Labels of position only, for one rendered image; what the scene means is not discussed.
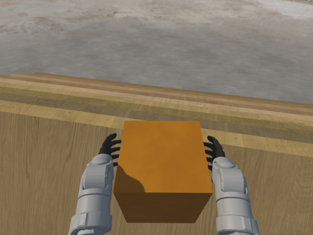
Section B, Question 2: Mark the right robot hand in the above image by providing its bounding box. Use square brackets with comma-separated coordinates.
[203, 136, 225, 171]

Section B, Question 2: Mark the left robot hand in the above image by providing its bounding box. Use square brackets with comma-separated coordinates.
[99, 133, 121, 166]

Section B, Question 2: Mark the left robot forearm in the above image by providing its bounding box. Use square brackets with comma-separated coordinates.
[68, 154, 113, 235]

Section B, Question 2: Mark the right robot forearm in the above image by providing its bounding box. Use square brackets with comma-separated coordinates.
[212, 157, 260, 235]

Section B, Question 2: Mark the carton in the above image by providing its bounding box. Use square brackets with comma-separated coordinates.
[113, 120, 213, 223]

